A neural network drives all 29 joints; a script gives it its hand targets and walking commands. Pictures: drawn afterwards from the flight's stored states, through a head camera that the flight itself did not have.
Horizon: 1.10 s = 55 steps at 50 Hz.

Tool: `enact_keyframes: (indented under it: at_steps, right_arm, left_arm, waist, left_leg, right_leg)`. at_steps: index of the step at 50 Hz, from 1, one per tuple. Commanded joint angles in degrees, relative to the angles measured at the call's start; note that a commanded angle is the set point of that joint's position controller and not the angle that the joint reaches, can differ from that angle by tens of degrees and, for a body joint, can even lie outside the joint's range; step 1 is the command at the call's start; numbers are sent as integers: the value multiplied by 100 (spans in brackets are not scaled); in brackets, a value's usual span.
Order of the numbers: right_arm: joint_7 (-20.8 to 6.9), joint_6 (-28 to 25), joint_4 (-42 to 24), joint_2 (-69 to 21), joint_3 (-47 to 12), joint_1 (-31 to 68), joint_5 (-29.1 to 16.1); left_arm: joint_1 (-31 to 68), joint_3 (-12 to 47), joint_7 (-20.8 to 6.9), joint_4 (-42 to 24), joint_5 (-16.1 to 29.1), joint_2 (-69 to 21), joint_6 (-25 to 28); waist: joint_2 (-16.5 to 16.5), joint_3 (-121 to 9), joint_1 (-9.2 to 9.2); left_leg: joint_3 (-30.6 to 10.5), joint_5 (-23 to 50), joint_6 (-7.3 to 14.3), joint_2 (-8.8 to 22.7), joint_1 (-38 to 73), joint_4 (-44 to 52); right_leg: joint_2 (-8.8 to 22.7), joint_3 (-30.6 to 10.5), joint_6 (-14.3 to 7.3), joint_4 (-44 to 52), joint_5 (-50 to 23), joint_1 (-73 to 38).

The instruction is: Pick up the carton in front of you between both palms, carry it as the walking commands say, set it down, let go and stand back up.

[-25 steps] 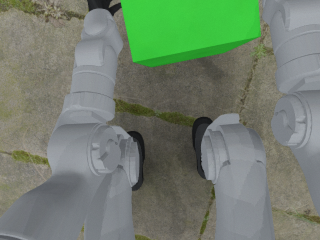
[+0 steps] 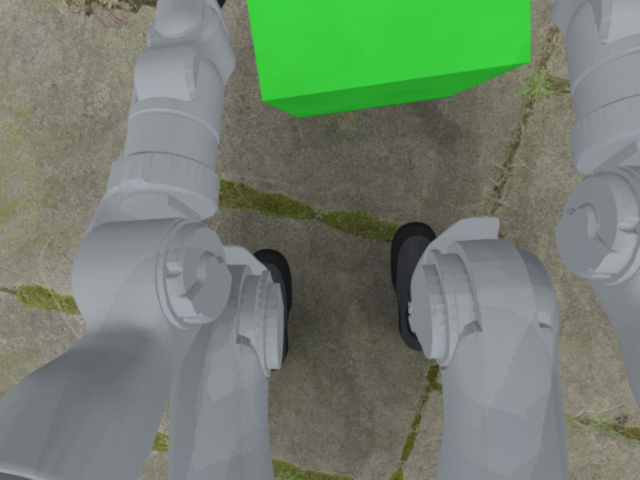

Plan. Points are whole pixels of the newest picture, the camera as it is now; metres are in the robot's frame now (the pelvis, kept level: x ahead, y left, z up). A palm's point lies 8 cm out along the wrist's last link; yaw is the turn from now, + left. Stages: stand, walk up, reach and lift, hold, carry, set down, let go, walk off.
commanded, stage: set down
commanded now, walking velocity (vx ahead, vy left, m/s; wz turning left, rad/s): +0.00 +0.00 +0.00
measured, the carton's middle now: out of the picture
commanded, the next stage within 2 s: let go in 1.62 s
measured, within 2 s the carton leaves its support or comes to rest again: neither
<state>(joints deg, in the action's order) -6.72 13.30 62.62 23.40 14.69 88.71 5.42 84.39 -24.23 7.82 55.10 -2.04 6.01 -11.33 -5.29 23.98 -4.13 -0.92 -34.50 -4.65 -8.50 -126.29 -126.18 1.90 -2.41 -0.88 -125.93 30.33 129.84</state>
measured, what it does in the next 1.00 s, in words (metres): rises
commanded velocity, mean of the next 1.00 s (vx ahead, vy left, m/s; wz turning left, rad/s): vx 0.00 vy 0.00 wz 0.00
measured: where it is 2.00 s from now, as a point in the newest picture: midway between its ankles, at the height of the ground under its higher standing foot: (341, 318)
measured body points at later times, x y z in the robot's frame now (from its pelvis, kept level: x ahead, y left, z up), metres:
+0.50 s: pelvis +0.00 +0.00 +0.00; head +0.38 -0.06 +0.22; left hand +0.56 +0.08 -0.19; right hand +0.53 -0.29 -0.20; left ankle +0.12 +0.12 -0.33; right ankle +0.12 -0.12 -0.33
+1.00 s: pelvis +0.01 +0.00 +0.08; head +0.35 -0.07 +0.37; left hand +0.58 +0.08 -0.04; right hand +0.56 -0.30 -0.04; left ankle +0.11 +0.12 -0.33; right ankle +0.12 -0.12 -0.33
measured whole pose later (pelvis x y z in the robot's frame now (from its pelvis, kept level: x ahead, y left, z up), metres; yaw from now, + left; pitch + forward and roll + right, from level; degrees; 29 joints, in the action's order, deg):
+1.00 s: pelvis +0.01 +0.00 +0.08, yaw -1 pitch +41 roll +5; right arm -3.8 9.2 63.5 29.4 10.6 82.7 -3.4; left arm 76.2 -16.8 12.6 49.9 3.2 7.7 -11.3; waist -2.6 9.5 -1.2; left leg -0.1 -33.9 -3.6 -5.0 -117.6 -109.8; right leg -0.8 -3.5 -0.2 -109.9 28.7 122.5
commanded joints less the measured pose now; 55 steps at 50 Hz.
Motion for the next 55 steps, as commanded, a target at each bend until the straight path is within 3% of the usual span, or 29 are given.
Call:
enact_keyframes:
  at_steps: [1,8,13,15,18,20,22,26,30,33,37,46,55]
  right_arm:
    - [-1163,-11,-28,-4233,-1031,1880,-249]
    - [-1144,21,141,-3802,-768,1666,-33]
    - [-1028,-82,196,-3220,-596,1695,57]
    - [-792,-215,249,-2224,-325,1485,91]
    - [80,-637,181,1012,267,1021,75]
    - [458,-895,203,1529,-21,1569,-453]
    - [589,-1098,108,1712,-348,1893,-963]
    - [529,-1197,-52,1682,-914,2121,-1635]
    - [425,-1049,147,1722,-1057,1785,-1818]
    - [420,-934,47,1797,-931,1559,-1673]
    - [476,-747,-601,1817,-661,1487,-1376]
    - [311,-514,-473,1247,-397,965,-921]
    - [258,-432,-764,1371,-160,824,-701]
  left_arm:
    - [2591,1494,-1170,-35,201,-3955,-25]
    - [2272,1234,-1143,149,13,-3546,-53]
    - [2171,1106,-1030,111,-68,-3098,1]
    - [1829,773,-816,146,-133,-2113,84]
    - [1110,373,-36,69,-36,702,410]
    - [1400,688,225,149,429,1150,566]
    - [1540,1025,297,166,860,1266,669]
    - [1741,1565,303,-207,1331,1244,734]
    - [1588,1703,341,-599,1468,1197,615]
    - [1368,1645,426,-996,1411,1153,500]
    - [1026,1425,585,-1530,1208,1082,303]
    - [379,717,510,-1031,522,713,89]
    - [316,732,429,-1545,495,658,31]
  waist:
    - [131,-4688,-303]
    - [131,-4291,-259]
    - [196,-4440,-259]
    - [249,-4576,-271]
    - [368,-5014,-315]
    - [530,-5656,-224]
    - [603,-6163,-189]
    - [653,-6927,-54]
    - [633,-7525,-33]
    - [677,-8168,-71]
    - [857,-8818,-81]
    - [1091,-7312,256]
    - [996,-8177,169]
  left_leg:
    - [589,401,303,-219,1538,975]
    - [559,294,289,-192,1526,995]
    - [601,415,193,-149,1786,965]
    - [648,508,104,-83,1959,937]
    - [659,726,-64,36,2363,941]
    - [566,1196,-53,110,2531,820]
    - [529,1573,-22,178,2637,691]
    - [642,1767,4,275,2558,623]
    - [773,1620,-17,297,2679,758]
    - [817,1624,-33,219,2901,941]
    - [863,1618,16,83,3184,1320]
    - [801,1050,69,66,2462,2373]
    - [802,1314,-9,114,3175,3173]
  right_leg:
    - [-465,166,-200,1084,-758,-2727]
    - [-445,107,-231,1087,-543,-2637]
    - [-395,118,-141,1058,-618,-2852]
    - [-334,153,-50,1050,-696,-3014]
    - [-231,212,42,1071,-947,-3500]
    - [-164,169,96,990,-1370,-3782]
    - [-128,71,66,839,-1936,-4091]
    - [-85,-45,32,717,-2553,-4723]
    - [-88,-8,29,794,-2533,-5136]
    - [-138,109,14,926,-2644,-5535]
    - [-264,330,21,1258,-2663,-5898]
    - [-354,339,132,2333,-1802,-4933]
    - [-454,401,143,3179,-2097,-5681]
